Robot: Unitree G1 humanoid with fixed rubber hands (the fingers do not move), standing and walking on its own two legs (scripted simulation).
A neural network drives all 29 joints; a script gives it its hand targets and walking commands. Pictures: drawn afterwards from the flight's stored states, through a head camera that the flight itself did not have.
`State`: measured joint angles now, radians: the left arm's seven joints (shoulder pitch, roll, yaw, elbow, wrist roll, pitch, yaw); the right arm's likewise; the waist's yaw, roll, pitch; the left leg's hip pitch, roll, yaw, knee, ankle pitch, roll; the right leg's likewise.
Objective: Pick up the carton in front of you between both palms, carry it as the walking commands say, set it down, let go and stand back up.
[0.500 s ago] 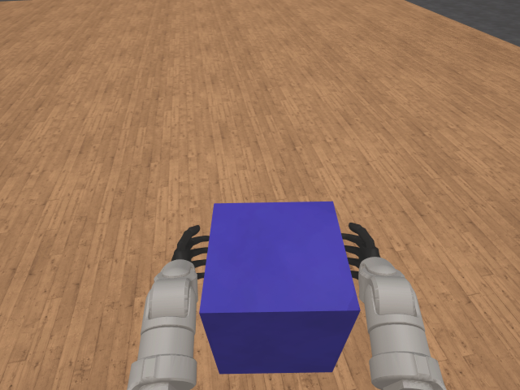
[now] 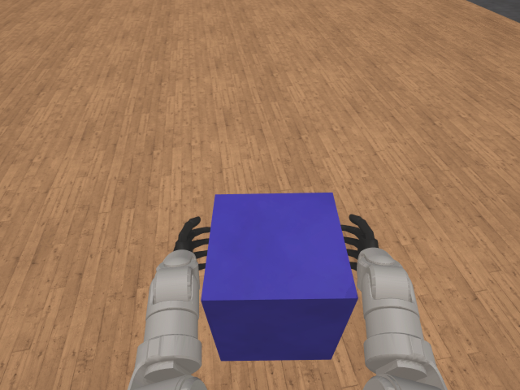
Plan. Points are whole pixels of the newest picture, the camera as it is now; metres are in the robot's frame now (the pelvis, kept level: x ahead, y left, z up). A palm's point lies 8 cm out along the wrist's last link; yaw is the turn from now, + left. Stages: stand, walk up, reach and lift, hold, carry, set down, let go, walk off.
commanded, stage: set down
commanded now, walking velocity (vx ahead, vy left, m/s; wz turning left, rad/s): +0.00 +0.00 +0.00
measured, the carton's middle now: (274, 279) +0.31 +0.00 -0.04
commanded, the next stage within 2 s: none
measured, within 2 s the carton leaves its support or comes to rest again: neither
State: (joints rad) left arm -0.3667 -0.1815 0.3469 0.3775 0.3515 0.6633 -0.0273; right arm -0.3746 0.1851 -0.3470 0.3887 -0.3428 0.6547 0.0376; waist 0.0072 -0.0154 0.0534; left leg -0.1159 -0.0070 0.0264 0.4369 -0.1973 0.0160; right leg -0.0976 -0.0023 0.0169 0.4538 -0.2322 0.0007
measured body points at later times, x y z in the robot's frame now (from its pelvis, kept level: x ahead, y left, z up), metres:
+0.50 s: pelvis -0.03 -0.01 -0.09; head +0.18 +0.00 +0.31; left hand +0.37 +0.16 -0.17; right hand +0.36 -0.15 -0.17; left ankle +0.04 +0.12 -0.74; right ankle +0.02 -0.12 -0.74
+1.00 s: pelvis -0.06 +0.00 -0.23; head +0.20 +0.01 +0.14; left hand +0.42 +0.16 -0.32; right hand +0.42 -0.14 -0.31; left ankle +0.04 +0.12 -0.74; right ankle +0.02 -0.12 -0.74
